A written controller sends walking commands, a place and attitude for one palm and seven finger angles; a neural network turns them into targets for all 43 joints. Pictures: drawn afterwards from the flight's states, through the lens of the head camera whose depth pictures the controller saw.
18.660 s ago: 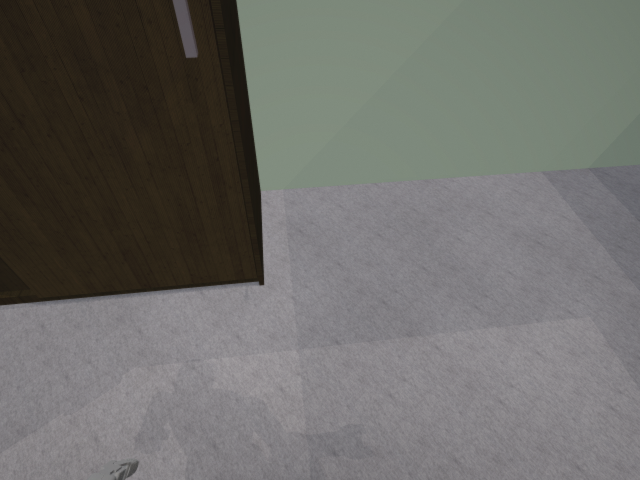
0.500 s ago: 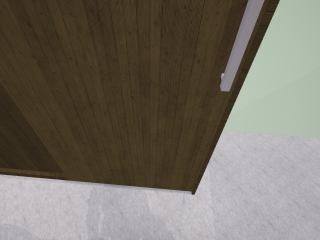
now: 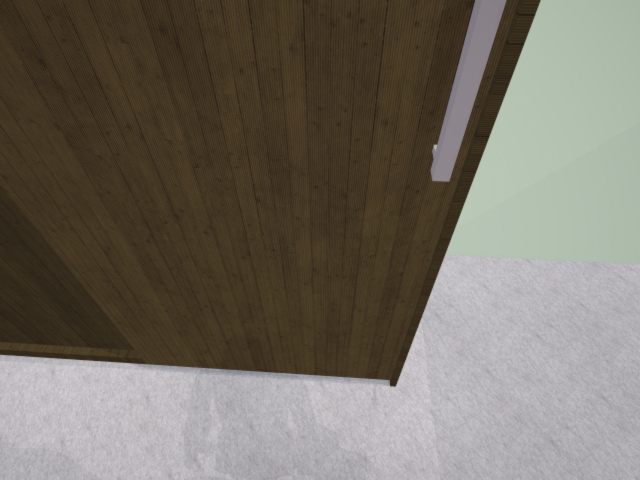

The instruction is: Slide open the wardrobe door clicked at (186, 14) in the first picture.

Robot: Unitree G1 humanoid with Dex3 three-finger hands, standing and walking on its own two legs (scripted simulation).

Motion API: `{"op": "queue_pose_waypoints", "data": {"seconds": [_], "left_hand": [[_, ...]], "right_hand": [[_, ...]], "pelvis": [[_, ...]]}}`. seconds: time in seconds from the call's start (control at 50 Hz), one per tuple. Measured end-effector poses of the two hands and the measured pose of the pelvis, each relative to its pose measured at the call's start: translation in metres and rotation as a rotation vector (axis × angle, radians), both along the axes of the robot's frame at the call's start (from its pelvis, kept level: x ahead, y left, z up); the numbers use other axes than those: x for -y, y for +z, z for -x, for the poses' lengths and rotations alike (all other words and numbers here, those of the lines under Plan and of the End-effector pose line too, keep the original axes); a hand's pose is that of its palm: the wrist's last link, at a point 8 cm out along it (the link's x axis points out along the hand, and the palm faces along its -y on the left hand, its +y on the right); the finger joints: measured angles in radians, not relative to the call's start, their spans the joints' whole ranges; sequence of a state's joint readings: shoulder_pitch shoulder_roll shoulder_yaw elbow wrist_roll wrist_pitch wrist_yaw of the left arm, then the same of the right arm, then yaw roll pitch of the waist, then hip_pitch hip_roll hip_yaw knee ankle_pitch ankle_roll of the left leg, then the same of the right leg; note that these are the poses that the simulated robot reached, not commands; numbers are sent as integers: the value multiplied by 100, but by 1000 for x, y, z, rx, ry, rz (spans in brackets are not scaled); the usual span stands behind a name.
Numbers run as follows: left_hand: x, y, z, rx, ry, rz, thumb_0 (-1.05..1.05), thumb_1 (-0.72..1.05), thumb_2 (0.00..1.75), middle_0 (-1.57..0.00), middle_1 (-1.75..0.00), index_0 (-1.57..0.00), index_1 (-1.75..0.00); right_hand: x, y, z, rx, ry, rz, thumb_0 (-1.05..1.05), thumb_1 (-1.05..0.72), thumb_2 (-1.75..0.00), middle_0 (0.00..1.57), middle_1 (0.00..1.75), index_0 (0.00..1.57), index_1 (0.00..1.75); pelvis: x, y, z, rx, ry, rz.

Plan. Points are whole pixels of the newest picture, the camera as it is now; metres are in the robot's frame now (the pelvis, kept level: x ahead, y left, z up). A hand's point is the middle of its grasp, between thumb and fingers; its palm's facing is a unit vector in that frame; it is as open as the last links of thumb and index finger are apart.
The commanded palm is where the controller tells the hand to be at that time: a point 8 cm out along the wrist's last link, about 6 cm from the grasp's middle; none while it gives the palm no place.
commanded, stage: look again from close up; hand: right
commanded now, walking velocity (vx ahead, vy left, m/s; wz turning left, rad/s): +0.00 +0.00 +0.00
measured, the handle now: (464, 69) +0.51 -0.14 +0.27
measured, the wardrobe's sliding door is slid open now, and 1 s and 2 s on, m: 0.00 0.00 0.00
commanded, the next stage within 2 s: raise the hand with hooked fingers in 0.60 s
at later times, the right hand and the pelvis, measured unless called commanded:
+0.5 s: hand out of the picture +0.01 -0.18 -0.17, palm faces -0.01 +0.98 -0.21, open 7.4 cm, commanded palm none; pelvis +0.00 +0.01 +0.00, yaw +0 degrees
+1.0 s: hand (487, 408) +0.20 -0.16 +0.04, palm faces +0.05 +1.00 -0.09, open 8.0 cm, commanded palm +0.12 -0.23 +0.00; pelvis -0.02 +0.04 -0.02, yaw -2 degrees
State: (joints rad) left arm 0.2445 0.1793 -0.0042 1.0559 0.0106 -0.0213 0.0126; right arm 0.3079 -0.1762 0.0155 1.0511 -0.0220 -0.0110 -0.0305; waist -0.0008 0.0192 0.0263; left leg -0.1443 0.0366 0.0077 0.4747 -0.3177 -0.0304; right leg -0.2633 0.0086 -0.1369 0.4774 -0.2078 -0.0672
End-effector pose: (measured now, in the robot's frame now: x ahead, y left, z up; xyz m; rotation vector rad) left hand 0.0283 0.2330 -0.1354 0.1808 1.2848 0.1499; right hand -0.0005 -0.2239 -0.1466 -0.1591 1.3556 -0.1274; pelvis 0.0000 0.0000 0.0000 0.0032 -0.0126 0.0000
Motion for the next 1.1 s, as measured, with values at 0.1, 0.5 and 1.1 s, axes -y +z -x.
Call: {"op": "queue_pose_waypoints", "data": {"seconds": [0.1, 0.5, 1.1], "left_hand": [[-3, 1, -4, 1, -4, -6, 0, 91, 90, -20, -30, -20, -30], [-15, 2, -1, -15, -4, -11, 0, 91, 90, -20, -30, -20, -30], [-59, 66, -149, 776, -135, -68, 1, 90, 90, -20, -30, -21, -30]], "right_hand": [[-1, 0, 6, -18, -4, -1, 0, -91, -89, 20, 30, 20, 30], [3, 5, -3, 4, 8, 23, 0, -91, -89, 20, 30, 20, 30], [0, 135, -129, 1159, 84, -151, 0, -63, -78, 22, 47, 22, 47]], "pelvis": [[-2, 1, 0, 5, 0, -1], [-8, 3, 2, 11, -2, 2], [-51, -34, 22, -93, -45, 5]]}}
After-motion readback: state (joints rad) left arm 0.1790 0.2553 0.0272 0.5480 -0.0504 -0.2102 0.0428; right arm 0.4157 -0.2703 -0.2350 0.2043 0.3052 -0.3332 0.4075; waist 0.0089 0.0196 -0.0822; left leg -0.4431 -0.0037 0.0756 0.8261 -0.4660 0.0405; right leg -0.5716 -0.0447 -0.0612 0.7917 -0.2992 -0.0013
